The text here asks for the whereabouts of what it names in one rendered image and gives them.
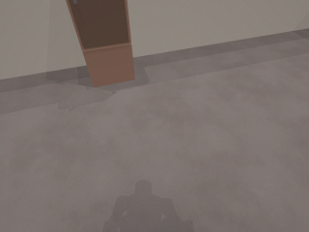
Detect cupboard door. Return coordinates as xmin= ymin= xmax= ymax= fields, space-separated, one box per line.
xmin=69 ymin=0 xmax=129 ymax=49

